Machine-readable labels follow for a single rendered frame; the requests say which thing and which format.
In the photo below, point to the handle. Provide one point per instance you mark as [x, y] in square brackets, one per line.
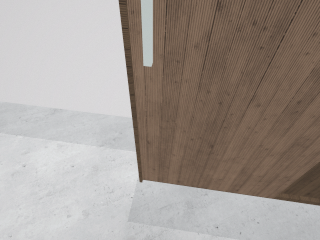
[147, 31]

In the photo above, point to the wardrobe door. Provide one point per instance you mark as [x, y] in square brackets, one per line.
[308, 185]
[232, 99]

